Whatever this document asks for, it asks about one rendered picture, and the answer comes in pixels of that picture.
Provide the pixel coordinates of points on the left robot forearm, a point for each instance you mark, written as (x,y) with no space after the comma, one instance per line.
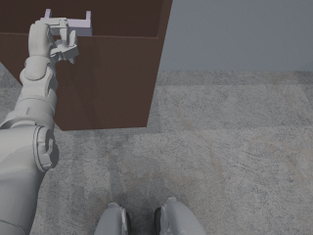
(38,100)

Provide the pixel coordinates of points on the robot left thigh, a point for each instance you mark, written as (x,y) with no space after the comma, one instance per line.
(112,222)

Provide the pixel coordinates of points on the robot right thigh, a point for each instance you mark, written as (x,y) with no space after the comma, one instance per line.
(180,220)

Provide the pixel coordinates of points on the left robot upper arm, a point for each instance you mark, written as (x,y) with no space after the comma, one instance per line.
(26,154)

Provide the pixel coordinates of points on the drawer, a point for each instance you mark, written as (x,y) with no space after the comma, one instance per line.
(137,18)

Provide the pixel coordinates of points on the robot left hand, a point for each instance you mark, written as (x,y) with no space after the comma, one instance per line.
(41,42)

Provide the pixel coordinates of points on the handle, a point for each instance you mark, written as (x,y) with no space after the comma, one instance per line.
(82,27)

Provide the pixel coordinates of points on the cabinet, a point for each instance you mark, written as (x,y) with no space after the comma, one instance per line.
(112,82)

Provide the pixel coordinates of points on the robot thigh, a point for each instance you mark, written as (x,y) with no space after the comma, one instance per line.
(112,222)
(180,220)

